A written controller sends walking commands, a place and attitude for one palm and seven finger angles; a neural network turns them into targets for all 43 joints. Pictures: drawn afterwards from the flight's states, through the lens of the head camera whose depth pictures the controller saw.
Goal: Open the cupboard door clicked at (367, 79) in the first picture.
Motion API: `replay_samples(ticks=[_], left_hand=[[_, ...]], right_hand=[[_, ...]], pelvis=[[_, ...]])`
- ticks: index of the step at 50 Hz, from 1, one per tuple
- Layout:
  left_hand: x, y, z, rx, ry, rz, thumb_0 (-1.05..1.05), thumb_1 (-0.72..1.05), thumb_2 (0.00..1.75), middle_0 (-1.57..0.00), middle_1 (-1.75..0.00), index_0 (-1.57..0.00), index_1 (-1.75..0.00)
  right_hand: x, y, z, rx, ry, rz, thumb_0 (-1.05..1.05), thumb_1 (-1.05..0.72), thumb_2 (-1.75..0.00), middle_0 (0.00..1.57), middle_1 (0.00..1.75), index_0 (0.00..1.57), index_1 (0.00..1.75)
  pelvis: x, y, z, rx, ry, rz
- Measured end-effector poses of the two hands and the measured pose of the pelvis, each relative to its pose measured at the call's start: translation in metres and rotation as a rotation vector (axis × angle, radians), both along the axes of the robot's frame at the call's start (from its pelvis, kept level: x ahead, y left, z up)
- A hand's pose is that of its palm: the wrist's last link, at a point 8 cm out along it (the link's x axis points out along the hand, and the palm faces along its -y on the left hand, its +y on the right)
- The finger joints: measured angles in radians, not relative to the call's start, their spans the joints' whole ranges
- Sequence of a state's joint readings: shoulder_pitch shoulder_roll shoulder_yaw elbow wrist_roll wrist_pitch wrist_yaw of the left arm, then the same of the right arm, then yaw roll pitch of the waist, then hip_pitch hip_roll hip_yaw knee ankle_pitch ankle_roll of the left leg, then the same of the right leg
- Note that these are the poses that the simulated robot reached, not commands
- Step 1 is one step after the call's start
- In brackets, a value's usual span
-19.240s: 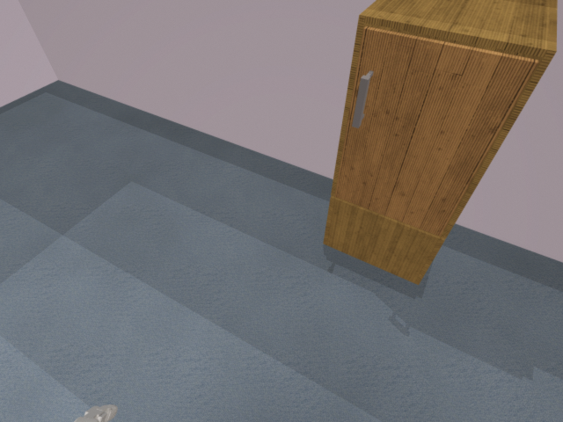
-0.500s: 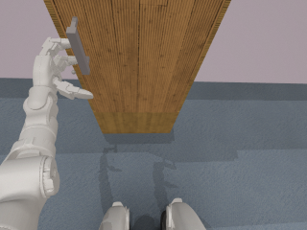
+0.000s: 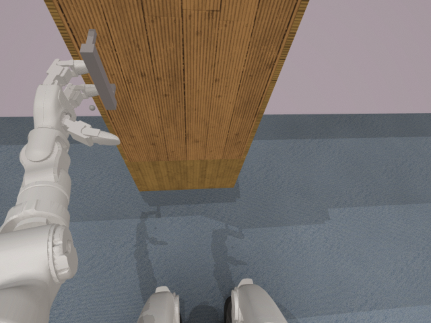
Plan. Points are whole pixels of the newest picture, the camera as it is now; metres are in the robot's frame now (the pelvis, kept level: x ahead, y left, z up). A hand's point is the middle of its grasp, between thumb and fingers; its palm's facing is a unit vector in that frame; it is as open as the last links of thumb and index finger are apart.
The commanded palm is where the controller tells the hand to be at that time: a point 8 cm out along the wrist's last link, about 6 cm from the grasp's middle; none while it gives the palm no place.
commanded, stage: move the hooked fingers beside the handle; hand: left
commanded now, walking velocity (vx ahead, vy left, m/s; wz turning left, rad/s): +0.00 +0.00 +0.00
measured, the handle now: (102, 72) +0.56 +0.19 +0.07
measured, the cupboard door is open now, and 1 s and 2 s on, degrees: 0 0 0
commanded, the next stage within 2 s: slide the fingers in behind the handle in 1.90 s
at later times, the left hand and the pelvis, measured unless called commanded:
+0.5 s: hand (77, 112) +0.48 +0.22 +0.06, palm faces +0.01 -1.00 -0.04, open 14.0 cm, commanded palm +0.46 +0.27 +0.06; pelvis -0.01 +0.00 +0.00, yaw -1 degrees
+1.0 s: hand (58, 113) +0.47 +0.25 +0.06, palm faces +0.00 -1.00 -0.02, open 14.0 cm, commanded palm +0.46 +0.30 +0.06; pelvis -0.01 +0.00 -0.01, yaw -1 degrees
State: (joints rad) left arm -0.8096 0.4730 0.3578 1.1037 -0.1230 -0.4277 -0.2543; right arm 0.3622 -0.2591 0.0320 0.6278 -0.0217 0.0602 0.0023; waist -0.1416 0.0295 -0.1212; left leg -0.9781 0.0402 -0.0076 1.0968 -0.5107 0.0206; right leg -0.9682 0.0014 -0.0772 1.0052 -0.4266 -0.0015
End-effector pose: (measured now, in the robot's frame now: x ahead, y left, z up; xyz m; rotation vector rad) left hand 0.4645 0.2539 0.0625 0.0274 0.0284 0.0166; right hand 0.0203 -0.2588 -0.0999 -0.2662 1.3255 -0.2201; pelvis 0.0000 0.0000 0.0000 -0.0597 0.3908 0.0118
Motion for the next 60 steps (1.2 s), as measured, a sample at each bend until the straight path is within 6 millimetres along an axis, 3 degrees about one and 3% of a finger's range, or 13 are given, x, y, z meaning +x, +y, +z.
replay_samples(ticks=[36, 51, 60], left_hand=[[-0.013, 0.03, 0.002, -0.01, 0.007, -0.01, -0.01, -0.5, 0.3, -0.3, -1.2, -0.3, -1.2], [-0.01, 0.055, -0.001, -0.009, 0.023, -0.014, -0.01, -0.5, 0.3, -0.3, -1.2, -0.3, -1.2], [-0.008, 0.06, 0.001, -0.008, 0.014, -0.03, -0.01, -0.5, 0.3, -0.3, -1.2, -0.3, -1.2]], right_hand=[[-0.008, -0.008, 0.002, -0.046, -0.027, -0.005, 0.01, -0.91, -0.9, 0.21, 0.3, 0.2, 0.3], [-0.019, -0.004, 0.004, -0.066, 0.009, -0.003, 0.01, -0.91, -0.9, 0.21, 0.3, 0.2, 0.3], [-0.019, 0.001, 0.006, -0.065, 0.023, -0.011, 0.01, -0.91, -0.9, 0.21, 0.3, 0.2, 0.3]], pelvis=[[-0.01, -0.002, -0.003, -0.002, -0.006, -0.013], [-0.013, 0.004, -0.006, -0.014, 0.008, -0.01], [-0.009, 0.009, -0.005, -0.019, 0.013, -0.013]])
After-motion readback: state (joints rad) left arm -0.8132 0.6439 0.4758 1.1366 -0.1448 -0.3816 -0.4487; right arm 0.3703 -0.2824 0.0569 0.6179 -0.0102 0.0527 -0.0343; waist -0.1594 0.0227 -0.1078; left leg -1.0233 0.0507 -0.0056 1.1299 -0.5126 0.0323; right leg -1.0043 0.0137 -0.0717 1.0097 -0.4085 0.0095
